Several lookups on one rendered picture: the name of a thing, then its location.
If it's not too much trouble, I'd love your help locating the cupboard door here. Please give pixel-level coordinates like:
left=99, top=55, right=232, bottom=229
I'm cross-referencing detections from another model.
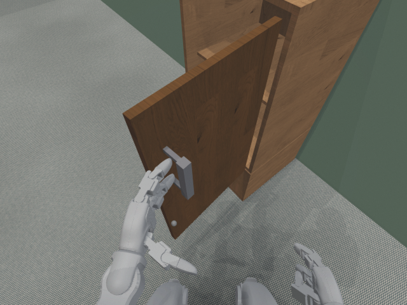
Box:
left=122, top=16, right=282, bottom=240

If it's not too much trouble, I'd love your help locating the robot left hand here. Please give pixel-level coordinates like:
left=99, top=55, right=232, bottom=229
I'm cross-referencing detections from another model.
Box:
left=119, top=158, right=197, bottom=275

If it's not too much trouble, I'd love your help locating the robot thigh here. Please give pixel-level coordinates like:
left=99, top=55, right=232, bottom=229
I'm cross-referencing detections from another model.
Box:
left=146, top=282, right=188, bottom=305
left=235, top=281, right=278, bottom=305

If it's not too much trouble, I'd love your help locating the robot left forearm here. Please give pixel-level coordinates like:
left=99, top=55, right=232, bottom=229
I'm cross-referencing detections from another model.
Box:
left=96, top=250, right=147, bottom=305

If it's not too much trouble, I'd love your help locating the robot right thigh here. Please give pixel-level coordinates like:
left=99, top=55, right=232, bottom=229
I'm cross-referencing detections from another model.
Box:
left=235, top=281, right=278, bottom=305

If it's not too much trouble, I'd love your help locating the robot left thigh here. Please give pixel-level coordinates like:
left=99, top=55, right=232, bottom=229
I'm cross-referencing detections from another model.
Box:
left=146, top=282, right=188, bottom=305

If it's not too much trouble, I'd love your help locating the handle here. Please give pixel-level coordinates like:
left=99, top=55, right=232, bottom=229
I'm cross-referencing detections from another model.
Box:
left=163, top=146, right=194, bottom=200

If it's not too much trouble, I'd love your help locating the robot right hand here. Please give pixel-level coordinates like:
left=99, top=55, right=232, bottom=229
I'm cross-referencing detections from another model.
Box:
left=291, top=243, right=344, bottom=305

